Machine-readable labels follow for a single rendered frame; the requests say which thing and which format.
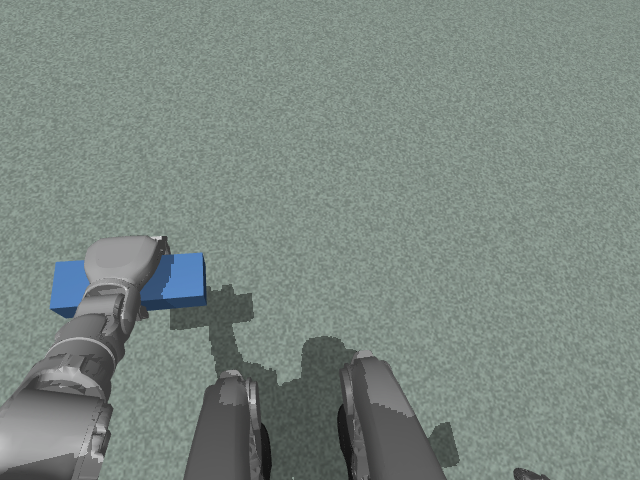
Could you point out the left robot hand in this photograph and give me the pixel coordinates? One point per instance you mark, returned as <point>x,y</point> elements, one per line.
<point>133,259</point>

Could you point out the left robot arm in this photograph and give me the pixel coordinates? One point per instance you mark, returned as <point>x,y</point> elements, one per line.
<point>55,425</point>

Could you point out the carton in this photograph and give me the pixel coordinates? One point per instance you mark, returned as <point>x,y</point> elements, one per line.
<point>178,282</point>

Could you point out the right robot foot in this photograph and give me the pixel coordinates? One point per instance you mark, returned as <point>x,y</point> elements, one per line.
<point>345,443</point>

